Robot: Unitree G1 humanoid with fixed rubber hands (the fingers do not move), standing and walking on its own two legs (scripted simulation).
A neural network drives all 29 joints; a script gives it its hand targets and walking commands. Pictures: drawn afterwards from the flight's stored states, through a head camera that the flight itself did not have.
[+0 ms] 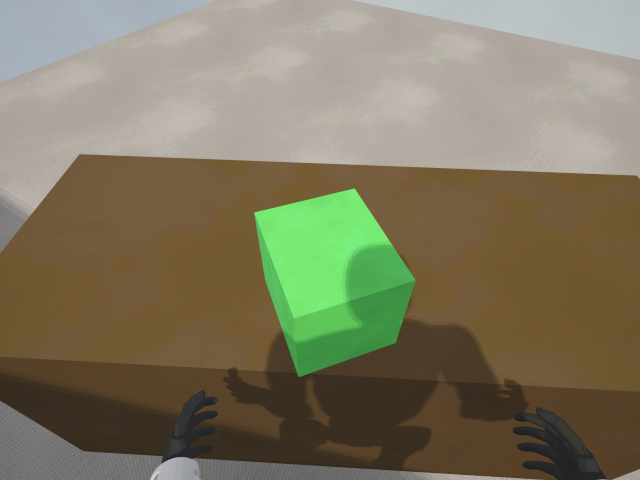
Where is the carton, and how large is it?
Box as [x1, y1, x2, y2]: [254, 189, 415, 376]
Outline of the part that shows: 354,189 254,212 265,280 298,376 395,342 415,280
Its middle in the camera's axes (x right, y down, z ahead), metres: +0.01 +0.06 +0.66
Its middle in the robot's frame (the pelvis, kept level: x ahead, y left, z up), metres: +0.44 +0.04 -0.06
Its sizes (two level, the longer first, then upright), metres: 0.214 0.181 0.185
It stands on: a pedestal, 0.63 m high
